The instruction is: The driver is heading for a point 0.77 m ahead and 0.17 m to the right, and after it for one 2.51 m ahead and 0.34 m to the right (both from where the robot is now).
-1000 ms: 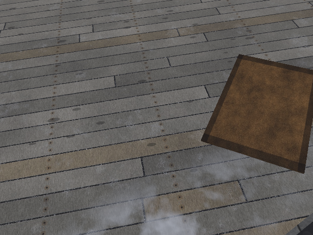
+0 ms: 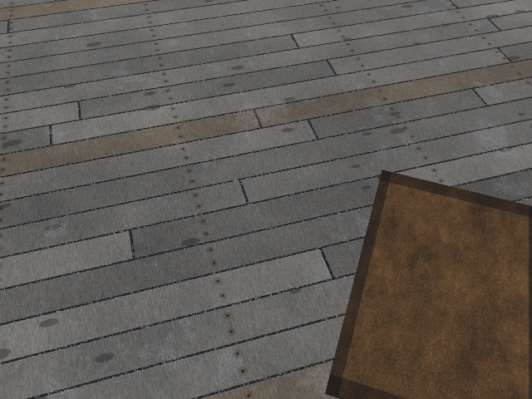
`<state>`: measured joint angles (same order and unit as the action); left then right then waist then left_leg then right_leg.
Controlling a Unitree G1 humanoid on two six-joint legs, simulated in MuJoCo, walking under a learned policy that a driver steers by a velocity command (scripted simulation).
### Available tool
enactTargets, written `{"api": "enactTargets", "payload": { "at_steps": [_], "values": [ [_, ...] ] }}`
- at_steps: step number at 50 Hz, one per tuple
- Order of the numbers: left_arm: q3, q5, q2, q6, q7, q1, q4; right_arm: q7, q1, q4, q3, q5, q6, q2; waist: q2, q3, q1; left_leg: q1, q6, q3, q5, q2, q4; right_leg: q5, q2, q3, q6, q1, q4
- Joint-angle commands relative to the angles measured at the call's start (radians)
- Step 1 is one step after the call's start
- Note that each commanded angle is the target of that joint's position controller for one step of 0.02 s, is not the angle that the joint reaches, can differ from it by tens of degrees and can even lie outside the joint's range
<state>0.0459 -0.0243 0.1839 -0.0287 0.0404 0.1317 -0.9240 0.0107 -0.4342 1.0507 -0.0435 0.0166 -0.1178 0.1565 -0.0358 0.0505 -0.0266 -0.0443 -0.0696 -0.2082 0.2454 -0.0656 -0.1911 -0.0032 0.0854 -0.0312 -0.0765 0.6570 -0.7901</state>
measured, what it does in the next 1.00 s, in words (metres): walks ahead, turning right: right foot, then left foot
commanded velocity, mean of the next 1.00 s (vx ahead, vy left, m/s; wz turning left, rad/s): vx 0.50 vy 0.00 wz -0.37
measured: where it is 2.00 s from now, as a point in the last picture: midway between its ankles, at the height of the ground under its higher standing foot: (329, 331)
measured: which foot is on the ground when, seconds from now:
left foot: down 0.00-0.18, up 0.20-0.72, down 0.74-1.00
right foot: up 0.00-0.16, down 0.18-0.76, up 0.78-1.00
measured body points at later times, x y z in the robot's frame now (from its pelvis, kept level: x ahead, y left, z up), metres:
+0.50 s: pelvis +0.27 -0.06 +0.00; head +0.29 -0.09 +0.45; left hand +0.33 +0.21 -0.12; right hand +0.37 -0.34 -0.12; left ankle +0.44 +0.09 -0.67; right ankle +0.21 -0.08 -0.74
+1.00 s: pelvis +0.55 -0.09 +0.00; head +0.57 -0.09 +0.45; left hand +0.74 +0.11 -0.13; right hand +0.47 -0.34 -0.13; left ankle +0.57 -0.02 -0.74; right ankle +0.52 -0.23 -0.67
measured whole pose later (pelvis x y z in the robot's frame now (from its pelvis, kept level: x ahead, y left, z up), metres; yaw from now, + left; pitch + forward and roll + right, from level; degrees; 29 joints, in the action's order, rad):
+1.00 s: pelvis +0.55 -0.09 +0.00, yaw -23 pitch +0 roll +1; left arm 0.04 -0.04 0.26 -0.04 0.03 0.23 -0.85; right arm -0.02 -0.36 0.91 -0.05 0.01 -0.09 0.23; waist -0.05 0.03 -0.02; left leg 0.13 -0.08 -0.07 0.15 -0.07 -0.29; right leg 0.24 0.05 0.03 -0.05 0.56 -1.04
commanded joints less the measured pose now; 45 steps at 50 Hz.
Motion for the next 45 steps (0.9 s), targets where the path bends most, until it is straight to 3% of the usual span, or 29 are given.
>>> {"api": "enactTargets", "payload": {
  "at_steps": [1, 3, 5, 7, 8, 9, 10, 11, 12, 13, 14, 15, 17, 20, 25, 31, 33, 35, 36, 37, 38, 39, 40, 41, 42, 43, 45],
  "values": [
    [-0.005, -0.001, 0.021, -0.014, 0.007, -0.13, 0.095, 0.014, -0.074, -0.019, -0.019, -0.001, -0.009, 0.123, 0.094, 0.08, -0.018, 0.014, -0.063, 0.05, -0.501, 0.296, 0.05, -0.022, -0.023, -0.073, -0.017, 0.003, 0.113],
    [-0.001, -0.005, 0.029, -0.016, 0.008, -0.142, 0.109, 0.021, -0.08, -0.013, -0.021, 0.002, -0.001, 0.136, 0.101, 0.074, -0.012, -0.052, -0.057, 0.02, -0.64, 0.311, -0.006, 0.039, -0.048, -0.101, -0.042, -0.025, 0.163],
    [0.01, -0.007, 0.047, -0.015, 0.003, -0.093, 0.103, 0.029, -0.06, -0.016, -0.027, 0.005, 0.006, 0.161, 0.129, 0.03, 0.022, -0.097, -0.049, -0.013, -0.931, 0.322, -0.123, 0.132, -0.103, -0.14, -0.081, -0.113, 0.177],
    [0.031, -0.01, 0.08, -0.016, -0.003, 0.054, 0.062, 0.031, -0.035, -0.027, -0.036, 0.01, 0.022, 0.19, 0.147, -0.061, 0.086, -0.105, -0.049, -0.034, -1.086, 0.326, -0.371, 0.223, -0.171, -0.162, -0.128, -0.269, 0.203],
    [0.047, -0.018, 0.107, -0.023, -0.007, 0.18, 0.023, 0.027, -0.017, -0.04, -0.04, 0.005, 0.03, 0.202, 0.127, -0.127, 0.144, -0.03, -0.034, -0.046, -0.98, 0.314, -0.575, 0.196, -0.19, -0.141, -0.155, -0.442, 0.287],
    [0.076, -0.033, 0.188, -0.026, -0.018, 0.305, 0.001, 0.019, 0.008, -0.076, -0.037, -0.003, 0.029, 0.191, 0.047, -0.215, 0.207, 0.188, -0.007, -0.048, -0.654, 0.284, -0.882, 0.274, -0.037, 0.076, -0.215, -0.676, 0.336],
    [0.1, -0.026, 0.296, -0.019, -0.023, 0.273, 0.027, -0.006, -0.023, -0.158, -0.021, -0.025, 0.02, 0.094, -0.218, -0.294, 0.121, 0.649, 0.052, 0.012, 0.279, 0.037, -1.278, 0.197, 0.274, 0.676, -0.401, -0.965, 0.434],
    [0.096, -0.003, 0.276, -0.004, -0.026, 0.288, 0.023, -0.011, 0.103, -0.182, -0.032, -0.012, 0.009, 0.164, -0.027, -0.282, 0.151, 0.78, 0.04, 0.23, 0.231, 0.061, -1.323, 0.201, 0.258, 0.711, -0.387, -0.953, 0.505],
    [0.084, 0.005, 0.238, -0.003, -0.034, 0.224, 0.024, -0.015, 0.164, -0.211, -0.026, -0.018, -0.005, 0.154, 0.004, -0.161, 0.12, 0.823, 0.031, 0.247, 0.131, 0.12, -1.253, 0.162, 0.24, 0.569, -0.338, -0.845, 0.519],
    [0.071, 0.008, 0.186, -0.008, -0.033, 0.183, 0.026, -0.012, 0.155, -0.202, -0.027, -0.016, -0.011, 0.157, 0.089, -0.087, 0.076, 0.766, 0.032, 0.242, 0.075, 0.154, -1.146, 0.05, 0.198, 0.481, -0.286, -0.716, 0.543],
    [0.061, 0.015, 0.157, -0.014, -0.035, 0.138, 0.035, -0.01, 0.159, -0.198, -0.029, 0.002, 0.004, 0.151, 0.125, -0.053, 0.037, 0.702, 0.039, 0.244, 0.056, 0.175, -1.077, -0.023, 0.135, 0.392, -0.238, -0.622, 0.559],
    [0.054, 0.022, 0.144, -0.025, -0.038, 0.132, 0.037, -0.01, 0.125, -0.197, -0.026, 0.022, 0.025, 0.138, 0.082, -0.048, 0.01, 0.632, 0.054, 0.243, 0.058, 0.182, -1.037, -0.16, 0.111, 0.345, -0.234, -0.552, 0.558],
    [0.052, 0.031, 0.157, -0.045, -0.04, 0.16, 0.03, -0.017, 0.127, -0.209, -0.025, 0.036, 0.06, 0.129, 0.06, -0.053, -0.006, 0.614, 0.086, 0.234, 0.072, 0.185, -0.967, -0.203, 0.076, 0.307, -0.236, -0.521, 0.571],
    [0.058, 0.029, 0.197, -0.051, -0.04, 0.222, 0.028, -0.027, 0.241, -0.258, -0.025, 0.032, 0.078, 0.134, 0.032, -0.025, 0.02, 0.678, 0.116, 0.206, -0.034, 0.182, -0.842, -0.204, 0.035, 0.281, -0.202, -0.513, 0.592],
    [0.055, 0.027, 0.198, -0.043, -0.04, 0.327, 0.03, -0.034, 0.416, -0.329, -0.021, 0.025, 0.085, 0.146, -0.014, -0.016, 0.086, 0.783, 0.12, 0.204, -0.193, 0.156, -0.657, -0.205, 0.023, 0.309, -0.143, -0.631, 0.582],
    [0.038, 0.011, 0.182, -0.049, -0.055, 0.403, 0.015, -0.049, 0.563, -0.392, 0.001, 0.017, 0.066, 0.135, -0.044, 0.013, 0.137, 0.75, 0.072, 0.169, -0.24, 0.11, -0.443, -0.319, 0.049, 0.303, -0.131, -0.752, 0.549],
    [0.04, 0.006, 0.203, -0.052, -0.062, 0.383, 0.018, -0.048, 0.541, -0.4, -0.001, 0.012, 0.057, 0.15, -0.057, 0.015, 0.111, 0.669, 0.039, 0.176, -0.209, 0.097, -0.377, -0.385, 0.076, 0.309, -0.118, -0.765, 0.524],
    [0.042, 0.005, 0.225, -0.058, -0.062, 0.337, 0.024, -0.035, 0.407, -0.361, -0.015, 0.008, 0.049, 0.187, -0.061, -0.029, 0.045, 0.465, 0.001, 0.159, -0.132, 0.043, -0.326, -0.615, 0.067, 0.28, -0.083, -0.744, 0.421],
    [0.043, 0.001, 0.234, -0.059, -0.057, 0.325, 0.021, -0.023, 0.279, -0.321, -0.026, 0.004, 0.042, 0.207, -0.045, -0.093, -0.012, 0.322, -0.019, 0.145, -0.127, 0.015, -0.283, -0.696, 0.038, 0.254, -0.069, -0.74, 0.273],
    [0.039, 0.007, 0.223, -0.062, -0.052, 0.313, 0.027, -0.009, 0.132, -0.285, -0.037, 0.016, 0.033, 0.233, -0.013, -0.181, -0.08, 0.102, -0.05, 0.201, -0.154, 0.082, -0.259, -0.569, 0.0, 0.226, -0.056, -0.63, 0.077],
    [0.019, 0.029, 0.145, -0.067, -0.046, 0.361, 0.061, 0.004, -0.001, -0.278, -0.054, 0.045, 0.029, 0.317, 0.133, -0.327, -0.091, -0.163, -0.121, 0.523, -0.05, 0.335, -0.262, -0.181, -0.089, 0.174, -0.029, -0.403, -0.24],
    [0.023, 0.051, 0.144, -0.061, -0.047, 0.465, 0.045, -0.011, -0.003, -0.251, -0.071, 0.03, 0.044, 0.348, 0.338, -0.393, -0.035, -0.256, -0.238, 0.935, -0.084, 0.5, -0.126, 0.498, -0.239, 0.117, -0.003, -0.18, -0.499],
    [0.028, 0.013, 0.194, -0.052, -0.053, 0.405, 0.037, -0.023, 0.099, -0.273, -0.055, 0.006, 0.053, 0.269, 0.15, -0.23, 0.0, -0.111, -0.224, 0.88, 0.027, 0.462, -0.092, 0.443, -0.161, 0.162, -0.013, -0.093, -0.559],
    [0.024, 0.002, 0.18, -0.051, -0.044, 0.308, 0.053, -0.027, 0.173, -0.282, -0.037, -0.001, 0.05, 0.201, 0.056, -0.11, 0.004, 0.027, -0.205, 0.723, 0.023, 0.417, -0.069, 0.374, -0.122, 0.157, -0.011, -0.083, -0.518],
    [0.019, 0.002, 0.157, -0.05, -0.036, 0.268, 0.065, -0.028, 0.197, -0.274, -0.027, 0.007, 0.046, 0.17, 0.034, -0.048, 0.022, 0.121, -0.173, 0.617, -0.04, 0.364, -0.034, 0.34, -0.088, 0.146, -0.011, -0.098, -0.455],
    [0.019, -0.009, 0.152, -0.041, -0.029, 0.245, 0.079, -0.024, 0.183, -0.256, -0.021, 0.007, 0.038, 0.163, 0.062, -0.03, 0.036, 0.162, -0.155, 0.545, -0.117, 0.328, -0.019, 0.329, -0.064, 0.137, -0.006, -0.112, -0.403],
    [0.012, -0.017, 0.131, -0.024, -0.017, 0.272, 0.068, -0.025, 0.152, -0.227, -0.021, 0.0, 0.023, 0.172, 0.113, -0.036, 0.055, 0.215, -0.15, 0.474, -0.199, 0.293, 0.016, 0.312, -0.05, 0.107, 0.008, -0.161, -0.355]
  ]
}}
Keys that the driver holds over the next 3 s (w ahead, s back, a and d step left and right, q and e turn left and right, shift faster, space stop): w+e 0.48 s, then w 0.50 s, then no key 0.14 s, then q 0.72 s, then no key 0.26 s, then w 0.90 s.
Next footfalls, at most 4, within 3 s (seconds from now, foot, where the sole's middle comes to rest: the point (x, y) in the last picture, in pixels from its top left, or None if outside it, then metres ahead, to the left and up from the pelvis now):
0.18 right None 0.25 -0.09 -0.78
0.74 left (282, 347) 0.61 -0.04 -0.78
1.24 right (370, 298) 0.75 -0.29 -0.78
1.70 left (289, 318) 0.69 -0.06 -0.78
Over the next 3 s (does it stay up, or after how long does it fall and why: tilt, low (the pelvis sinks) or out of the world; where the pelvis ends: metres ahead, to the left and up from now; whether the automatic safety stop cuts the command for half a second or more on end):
stays up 0.94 -0.08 -0.01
